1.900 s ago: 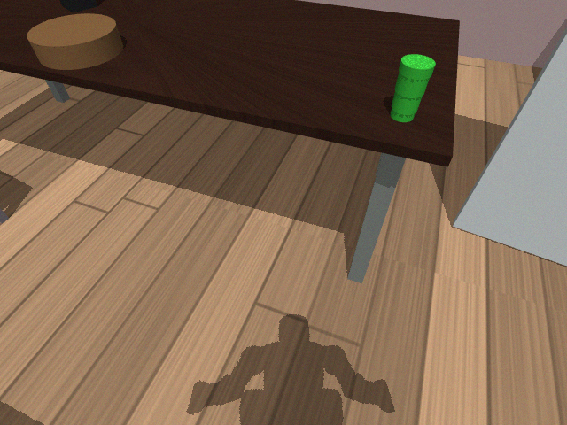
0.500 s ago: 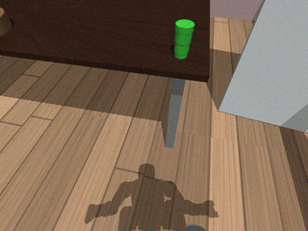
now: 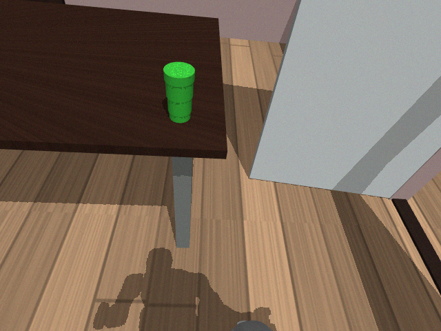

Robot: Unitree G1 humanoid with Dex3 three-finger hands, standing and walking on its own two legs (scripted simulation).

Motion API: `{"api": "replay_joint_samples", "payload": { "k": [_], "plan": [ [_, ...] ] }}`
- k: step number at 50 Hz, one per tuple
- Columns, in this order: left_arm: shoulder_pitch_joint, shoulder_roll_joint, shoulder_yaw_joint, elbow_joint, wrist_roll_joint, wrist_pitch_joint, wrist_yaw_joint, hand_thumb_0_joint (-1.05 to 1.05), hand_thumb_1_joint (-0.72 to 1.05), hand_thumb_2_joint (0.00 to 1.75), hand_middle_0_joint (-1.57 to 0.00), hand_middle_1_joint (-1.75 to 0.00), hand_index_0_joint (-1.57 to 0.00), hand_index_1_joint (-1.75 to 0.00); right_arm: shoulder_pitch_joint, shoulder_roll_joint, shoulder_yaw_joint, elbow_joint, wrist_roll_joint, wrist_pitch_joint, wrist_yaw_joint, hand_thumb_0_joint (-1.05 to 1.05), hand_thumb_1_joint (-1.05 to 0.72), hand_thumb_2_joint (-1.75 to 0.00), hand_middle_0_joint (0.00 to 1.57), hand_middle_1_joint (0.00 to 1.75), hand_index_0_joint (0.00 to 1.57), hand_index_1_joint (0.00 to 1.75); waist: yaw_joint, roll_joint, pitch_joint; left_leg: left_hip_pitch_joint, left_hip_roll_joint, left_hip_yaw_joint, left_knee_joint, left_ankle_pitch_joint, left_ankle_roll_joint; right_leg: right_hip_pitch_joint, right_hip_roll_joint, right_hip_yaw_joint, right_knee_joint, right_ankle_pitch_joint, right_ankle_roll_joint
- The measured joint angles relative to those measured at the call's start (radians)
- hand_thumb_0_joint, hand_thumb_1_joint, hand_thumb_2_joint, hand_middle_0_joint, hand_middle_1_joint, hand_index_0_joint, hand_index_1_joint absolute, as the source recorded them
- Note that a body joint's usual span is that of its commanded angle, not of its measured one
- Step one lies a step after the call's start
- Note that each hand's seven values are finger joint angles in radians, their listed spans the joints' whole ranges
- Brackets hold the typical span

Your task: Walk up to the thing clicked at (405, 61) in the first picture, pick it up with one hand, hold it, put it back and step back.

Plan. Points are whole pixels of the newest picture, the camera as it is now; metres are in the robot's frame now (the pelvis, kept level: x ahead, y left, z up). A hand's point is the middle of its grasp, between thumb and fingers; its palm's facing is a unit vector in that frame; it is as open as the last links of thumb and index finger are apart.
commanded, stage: walk up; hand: left
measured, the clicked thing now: (179, 94) +0.67 +0.09 +0.05
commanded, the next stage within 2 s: none
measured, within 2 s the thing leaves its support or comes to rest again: neither
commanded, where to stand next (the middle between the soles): +0.22 -0.08 m, yaw -5 degrees
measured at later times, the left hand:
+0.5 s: hand (148, 278) +0.26 +0.14 -0.13, palm faces -0.12 -0.92 -0.37, open 7.4 cm
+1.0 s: hand (130, 279) +0.27 +0.18 -0.16, palm faces -0.12 -0.90 -0.42, open 7.4 cm
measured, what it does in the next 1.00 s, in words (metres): walks ahead: right foot, then left foot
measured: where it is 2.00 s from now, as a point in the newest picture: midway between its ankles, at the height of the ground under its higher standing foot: outside the picture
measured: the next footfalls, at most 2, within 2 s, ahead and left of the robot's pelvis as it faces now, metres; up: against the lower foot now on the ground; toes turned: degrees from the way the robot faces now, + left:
right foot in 0.22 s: +0.22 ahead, -0.21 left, +0.00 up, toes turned -5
left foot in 0.66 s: +0.21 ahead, +0.05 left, +0.00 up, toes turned -4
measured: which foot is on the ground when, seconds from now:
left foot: down 0.00-0.26, up 0.28-0.64, down 0.66-1.00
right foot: up 0.00-0.20, down 0.22-1.00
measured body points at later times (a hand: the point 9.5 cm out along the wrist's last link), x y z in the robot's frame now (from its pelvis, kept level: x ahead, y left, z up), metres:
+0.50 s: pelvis +0.15 -0.11 +0.00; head +0.18 -0.13 +0.45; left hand +0.27 +0.19 -0.10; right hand +0.19 -0.43 -0.12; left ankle +0.19 +0.04 -0.67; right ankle +0.18 -0.20 -0.73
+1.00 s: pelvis +0.15 -0.08 -0.02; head +0.19 -0.09 +0.42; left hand +0.27 +0.23 -0.13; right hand +0.25 -0.41 -0.13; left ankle +0.17 +0.04 -0.73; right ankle +0.18 -0.20 -0.73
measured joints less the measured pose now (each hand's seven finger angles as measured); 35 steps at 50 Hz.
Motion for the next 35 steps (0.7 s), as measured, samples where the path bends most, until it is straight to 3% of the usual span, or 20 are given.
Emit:
{"api": "replay_joint_samples", "payload": {
  "k": [4, 8, 11, 12, 13, 14, 17, 20, 28, 33, 35],
  "plan": [
    [-0.049, 0.017, 0.011, -0.028, -0.008, -0.008, -0.005, 0.01, 0.91, 0.89, -0.21, -0.30, -0.20, -0.30, 0.033, -0.015, -0.002, -0.013, 0.001, -0.007, 0.001, 0.01, -0.90, -0.90, 0.21, 0.30, 0.21, 0.30, -0.011, 0.012, 0.037, 0.076, 0.027, 0.009, -0.065, -0.003, -0.021, -0.050, -0.057, -0.011, -0.101, 0.043, 0.014],
    [-0.102, 0.023, 0.016, -0.054, -0.013, -0.007, -0.017, 0.01, 0.91, 0.90, -0.20, -0.30, -0.20, -0.30, 0.038, -0.039, -0.004, -0.034, -0.001, 0.004, 0.009, 0.01, -0.90, -0.90, 0.21, 0.30, 0.21, 0.30, -0.016, 0.032, 0.074, 0.119, 0.056, 0.031, -0.061, -0.044, -0.055, -0.041, -0.105, -0.064, -0.306, 0.093, -0.002],
    [-0.124, 0.018, 0.016, -0.059, -0.014, -0.012, -0.026, 0.01, 0.91, 0.90, -0.20, -0.30, -0.20, -0.30, 0.039, -0.061, -0.007, -0.044, -0.003, 0.020, 0.012, 0.01, -0.90, -0.90, 0.21, 0.30, 0.21, 0.30, -0.024, 0.053, 0.070, 0.128, 0.080, 0.039, 0.004, -0.114, -0.077, 0.020, -0.109, -0.110, -0.419, 0.127, -0.021],
    [-0.132, 0.009, 0.017, -0.056, -0.014, -0.019, -0.024, 0.01, 0.91, 0.90, -0.20, -0.30, -0.20, -0.30, 0.034, -0.070, -0.009, -0.044, -0.002, 0.026, 0.011, 0.01, -0.90, -0.90, 0.21, 0.30, 0.21, 0.30, -0.025, 0.076, 0.072, 0.120, 0.103, 0.032, 0.058, -0.148, -0.068, 0.035, -0.092, -0.122, -0.424, 0.167, -0.009],
    [-0.142, -0.005, 0.018, -0.052, -0.013, -0.027, -0.020, 0.01, 0.91, 0.90, -0.20, -0.30, -0.20, -0.30, 0.021, -0.077, -0.010, -0.040, 0.000, 0.035, 0.008, 0.01, -0.90, -0.90, 0.21, 0.30, 0.21, 0.30, -0.027, 0.110, 0.086, 0.098, 0.138, 0.006, 0.145, -0.165, -0.043, 0.045, -0.066, -0.141, -0.398, 0.152, 0.000],
    [-0.145, -0.012, 0.017, -0.058, -0.012, -0.036, -0.015, 0.01, 0.91, 0.90, -0.20, -0.30, -0.20, -0.30, 0.008, -0.074, -0.008, -0.039, 0.003, 0.045, 0.005, 0.01, -0.90, -0.90, 0.21, 0.30, 0.21, 0.30, -0.025, 0.125, 0.095, 0.059, 0.143, -0.040, 0.259, -0.172, -0.018, 0.050, -0.052, -0.151, -0.368, 0.123, 0.001],
    [-0.126, -0.030, 0.004, -0.071, -0.025, -0.045, -0.001, 0.01, 0.91, 0.90, -0.20, -0.30, -0.20, -0.30, -0.033, -0.051, 0.010, -0.040, 0.012, 0.062, 0.004, 0.01, -0.90, -0.90, 0.21, 0.30, 0.21, 0.30, 0.004, 0.108, 0.089, -0.078, 0.066, -0.104, 0.555, -0.183, 0.009, 0.079, -0.046, -0.131, -0.354, 0.079, -0.018],
    [-0.091, -0.056, -0.015, -0.065, -0.035, -0.049, 0.014, 0.00, 0.91, 0.89, -0.21, -0.30, -0.20, -0.30, -0.058, -0.042, 0.020, -0.057, 0.018, 0.058, 0.009, 0.01, -0.90, -0.90, 0.21, 0.30, 0.21, 0.30, 0.021, 0.119, 0.069, -0.195, 0.045, -0.110, 0.624, -0.119, 0.020, 0.140, -0.032, -0.128, -0.433, 0.093, -0.027],
    [-0.034, -0.074, -0.047, -0.024, -0.024, -0.073, 0.063, 0.01, 0.90, 0.89, -0.21, -0.30, -0.21, -0.30, -0.121, -0.026, 0.023, -0.065, 0.015, 0.076, 0.008, 0.01, -0.90, -0.90, 0.21, 0.30, 0.21, 0.30, 0.048, 0.151, 0.071, -0.290, 0.037, -0.128, 0.344, -0.016, 0.003, 0.188, 0.023, -0.133, -0.471, 0.072, -0.044],
    [-0.051, -0.057, -0.054, -0.023, -0.033, -0.055, 0.081, 0.01, 0.90, 0.89, -0.21, -0.31, -0.21, -0.30, -0.147, -0.003, 0.024, -0.044, 0.013, 0.099, 0.006, 0.01, -0.90, -0.90, 0.21, 0.30, 0.21, 0.30, 0.051, 0.122, 0.078, -0.215, -0.008, -0.120, 0.199, 0.029, 0.024, 0.130, 0.014, -0.148, -0.347, -0.007, -0.039],
    [-0.073, -0.041, -0.050, -0.019, -0.037, -0.045, 0.087, 0.01, 0.90, 0.89, -0.21, -0.31, -0.21, -0.30, -0.160, 0.013, 0.021, -0.036, 0.007, 0.102, 0.006, 0.01, -0.90, -0.90, 0.21, 0.30, 0.21, 0.30, 0.045, 0.083, 0.086, -0.198, -0.037, -0.115, 0.165, 0.007, -0.001, 0.101, -0.014, -0.146, -0.291, -0.039, -0.031]
  ]
}}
